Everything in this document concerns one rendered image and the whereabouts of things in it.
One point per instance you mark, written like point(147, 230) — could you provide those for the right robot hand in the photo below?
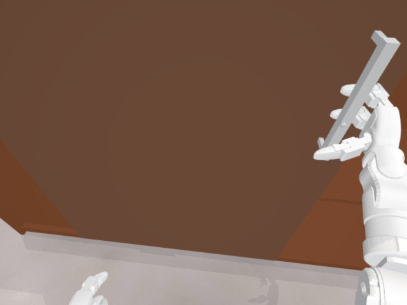
point(383, 127)

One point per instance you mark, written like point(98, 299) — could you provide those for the robot right forearm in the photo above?
point(384, 205)

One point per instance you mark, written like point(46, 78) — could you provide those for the left robot hand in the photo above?
point(89, 288)

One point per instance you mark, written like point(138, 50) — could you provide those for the wardrobe door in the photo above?
point(20, 193)
point(185, 124)

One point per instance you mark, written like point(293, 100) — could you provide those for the right robot upper arm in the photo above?
point(379, 286)

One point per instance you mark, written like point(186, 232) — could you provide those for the handle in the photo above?
point(384, 51)

